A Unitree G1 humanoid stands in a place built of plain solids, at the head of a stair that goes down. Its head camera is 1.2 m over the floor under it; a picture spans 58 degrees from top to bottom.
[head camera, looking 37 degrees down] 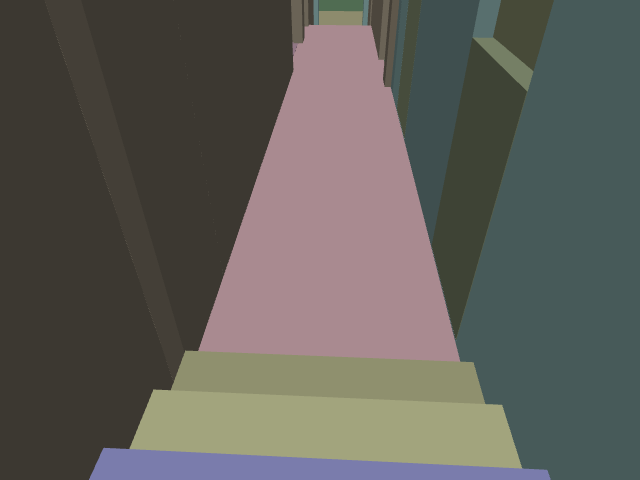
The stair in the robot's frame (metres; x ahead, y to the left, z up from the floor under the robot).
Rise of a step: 0.15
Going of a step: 0.29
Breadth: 1.23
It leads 3 degrees to the right of straight ahead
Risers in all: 3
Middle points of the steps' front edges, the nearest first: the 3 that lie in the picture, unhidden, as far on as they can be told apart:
0.59 0.00 0.00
0.88 -0.02 -0.15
1.17 -0.03 -0.30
